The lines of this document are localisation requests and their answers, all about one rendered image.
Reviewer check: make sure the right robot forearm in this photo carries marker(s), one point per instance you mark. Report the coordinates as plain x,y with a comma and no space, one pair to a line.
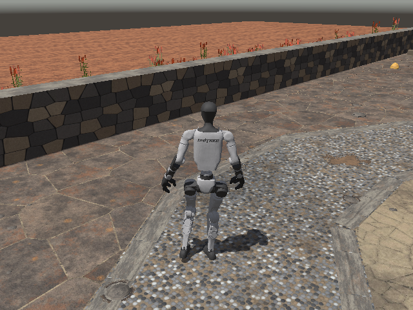
237,169

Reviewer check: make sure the left robot forearm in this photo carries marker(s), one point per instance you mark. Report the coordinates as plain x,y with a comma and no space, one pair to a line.
172,169

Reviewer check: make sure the robot right shin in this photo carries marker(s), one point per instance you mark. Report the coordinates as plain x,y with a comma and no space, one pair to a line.
212,229

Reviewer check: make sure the left robot hand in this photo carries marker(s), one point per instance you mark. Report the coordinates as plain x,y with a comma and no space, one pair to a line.
165,183

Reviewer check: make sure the right robot upper arm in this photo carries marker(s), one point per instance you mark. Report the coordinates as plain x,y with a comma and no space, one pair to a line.
231,146

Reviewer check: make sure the right robot hand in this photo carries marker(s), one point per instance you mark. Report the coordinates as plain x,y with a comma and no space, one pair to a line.
235,180

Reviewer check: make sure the robot left thigh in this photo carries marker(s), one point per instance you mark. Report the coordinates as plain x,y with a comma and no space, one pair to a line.
190,188

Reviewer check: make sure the left robot upper arm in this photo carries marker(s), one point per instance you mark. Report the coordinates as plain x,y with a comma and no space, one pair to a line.
183,146

